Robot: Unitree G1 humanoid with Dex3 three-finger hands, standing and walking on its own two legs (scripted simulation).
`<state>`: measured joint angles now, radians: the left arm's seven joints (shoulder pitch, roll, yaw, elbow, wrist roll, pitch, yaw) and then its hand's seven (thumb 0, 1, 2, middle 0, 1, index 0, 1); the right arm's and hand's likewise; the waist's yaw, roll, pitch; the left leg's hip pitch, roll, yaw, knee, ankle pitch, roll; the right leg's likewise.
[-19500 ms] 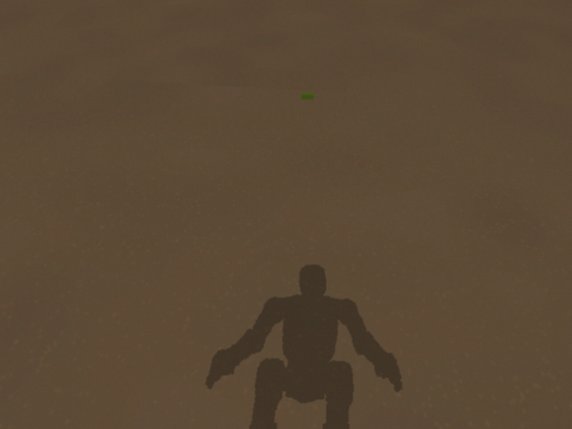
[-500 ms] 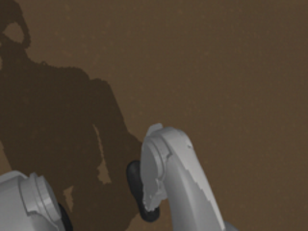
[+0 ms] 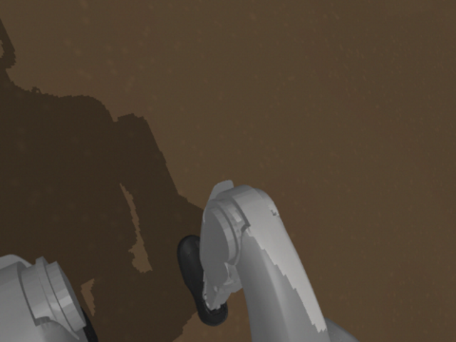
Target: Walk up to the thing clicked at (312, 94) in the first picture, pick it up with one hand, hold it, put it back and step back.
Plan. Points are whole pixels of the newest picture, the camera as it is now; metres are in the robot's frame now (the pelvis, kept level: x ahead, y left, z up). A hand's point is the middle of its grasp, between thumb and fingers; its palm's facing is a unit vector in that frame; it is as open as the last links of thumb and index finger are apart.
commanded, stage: close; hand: left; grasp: from above
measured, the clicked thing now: out of the picture +0.45 +0.32 -0.28
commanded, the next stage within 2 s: settle in 1.22 s
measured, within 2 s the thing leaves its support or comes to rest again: leaves its support in 1.66 s
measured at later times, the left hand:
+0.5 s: hand out of the picture +0.44 +0.31 -0.25, palm faces -0.42 -0.18 -0.89, open 9.1 cm
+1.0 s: hand out of the picture +0.44 +0.31 -0.25, palm faces -0.42 -0.17 -0.89, open 6.9 cm
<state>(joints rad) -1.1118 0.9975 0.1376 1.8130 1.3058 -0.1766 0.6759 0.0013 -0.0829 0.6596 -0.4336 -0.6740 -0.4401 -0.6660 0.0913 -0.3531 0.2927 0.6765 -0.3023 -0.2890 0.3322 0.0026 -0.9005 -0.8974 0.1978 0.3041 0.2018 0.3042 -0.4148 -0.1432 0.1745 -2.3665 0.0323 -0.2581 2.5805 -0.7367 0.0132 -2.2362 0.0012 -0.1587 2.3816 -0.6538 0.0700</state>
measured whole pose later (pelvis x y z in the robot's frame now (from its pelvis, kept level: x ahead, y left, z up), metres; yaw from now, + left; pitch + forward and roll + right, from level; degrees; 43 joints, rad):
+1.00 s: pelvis -0.01 +0.00 +0.01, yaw +0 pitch +27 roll -15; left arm -1.10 1.00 0.09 1.79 1.24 -0.17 0.67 0.00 0.48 0.21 -0.80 -0.27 -0.92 -0.29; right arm 0.10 -0.37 0.31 0.65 -0.29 -0.29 0.32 0.00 -0.90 -0.90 0.20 0.30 0.20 0.30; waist -0.41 -0.15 0.20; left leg -2.34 0.04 -0.27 2.55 -0.72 0.00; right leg -2.22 0.01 -0.17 2.34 -0.63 0.06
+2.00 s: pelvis +0.00 -0.01 +0.02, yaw +3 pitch +33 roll -11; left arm -0.99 0.79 0.10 1.52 1.21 -0.10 0.45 0.01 0.51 0.00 -1.08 -0.03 -1.12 0.00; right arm 0.17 -0.33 0.13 0.72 -0.19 -0.17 0.30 0.00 -0.92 -0.90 0.20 0.30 0.20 0.30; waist -0.31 -0.02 -0.01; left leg -2.37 0.03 -0.19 2.48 -0.71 0.00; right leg -2.27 -0.02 -0.11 2.34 -0.65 0.05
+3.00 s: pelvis -0.01 -0.01 +0.13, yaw +10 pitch +34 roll -6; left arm -0.68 0.59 -0.02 0.94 1.05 -0.06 0.11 0.00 0.50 0.08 -1.02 -0.12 -1.05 -0.11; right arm 0.18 -0.29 -0.02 0.66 -0.03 0.02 0.09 0.01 -0.91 -0.90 0.20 0.30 0.20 0.30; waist -0.13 0.05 -0.18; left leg -2.04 0.03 -0.08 2.09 -0.65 0.01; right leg -1.99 -0.04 -0.04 2.02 -0.62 0.03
